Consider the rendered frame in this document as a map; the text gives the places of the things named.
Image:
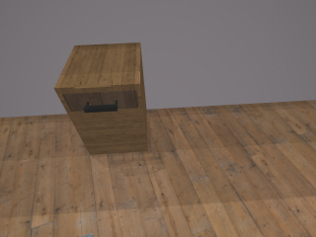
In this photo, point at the cabinet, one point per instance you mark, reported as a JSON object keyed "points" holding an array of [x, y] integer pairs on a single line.
{"points": [[121, 131]]}

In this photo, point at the handle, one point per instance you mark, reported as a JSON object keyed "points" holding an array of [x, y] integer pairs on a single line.
{"points": [[88, 88], [101, 108]]}

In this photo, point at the drawer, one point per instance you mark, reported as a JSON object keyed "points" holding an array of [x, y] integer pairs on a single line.
{"points": [[127, 99]]}

